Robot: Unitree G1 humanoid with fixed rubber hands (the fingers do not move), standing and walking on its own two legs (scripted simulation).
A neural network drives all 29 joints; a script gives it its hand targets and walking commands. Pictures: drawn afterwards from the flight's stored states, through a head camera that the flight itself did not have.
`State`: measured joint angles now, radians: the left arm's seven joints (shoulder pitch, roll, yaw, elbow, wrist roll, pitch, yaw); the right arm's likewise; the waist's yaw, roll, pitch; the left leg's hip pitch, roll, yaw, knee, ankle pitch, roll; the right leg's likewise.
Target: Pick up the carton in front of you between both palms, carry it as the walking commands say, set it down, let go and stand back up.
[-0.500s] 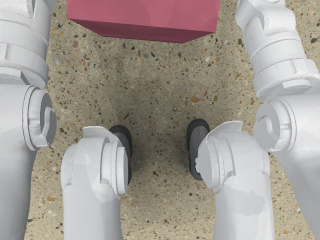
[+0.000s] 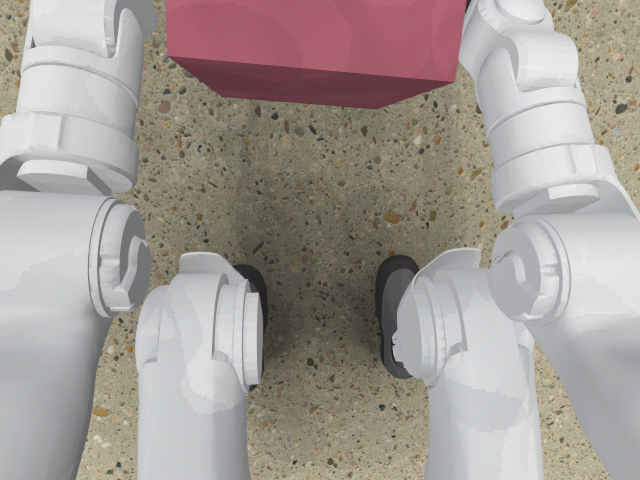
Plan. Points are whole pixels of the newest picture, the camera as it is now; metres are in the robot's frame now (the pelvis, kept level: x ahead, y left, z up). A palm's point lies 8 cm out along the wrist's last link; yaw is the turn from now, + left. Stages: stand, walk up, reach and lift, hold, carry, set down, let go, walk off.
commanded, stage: reach and lift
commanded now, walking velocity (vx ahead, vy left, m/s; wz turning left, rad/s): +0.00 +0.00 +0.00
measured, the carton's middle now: out of the picture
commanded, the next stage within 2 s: none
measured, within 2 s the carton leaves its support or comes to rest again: neither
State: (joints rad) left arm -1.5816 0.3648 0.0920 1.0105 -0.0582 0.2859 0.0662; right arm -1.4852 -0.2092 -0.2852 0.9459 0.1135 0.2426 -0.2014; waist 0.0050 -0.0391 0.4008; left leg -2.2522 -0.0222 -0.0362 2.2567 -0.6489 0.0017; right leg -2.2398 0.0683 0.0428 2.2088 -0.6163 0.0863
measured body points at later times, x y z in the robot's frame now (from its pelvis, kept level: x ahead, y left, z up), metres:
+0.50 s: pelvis -0.01 -0.01 +0.12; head +0.29 +0.02 +0.46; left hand +0.52 +0.18 +0.04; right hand +0.52 -0.12 +0.03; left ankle +0.09 +0.12 -0.33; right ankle +0.11 -0.14 -0.33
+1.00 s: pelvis +0.02 -0.01 +0.24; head +0.23 +0.01 +0.63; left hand +0.48 +0.17 +0.18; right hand +0.48 -0.13 +0.18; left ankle +0.09 +0.12 -0.33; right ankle +0.11 -0.14 -0.33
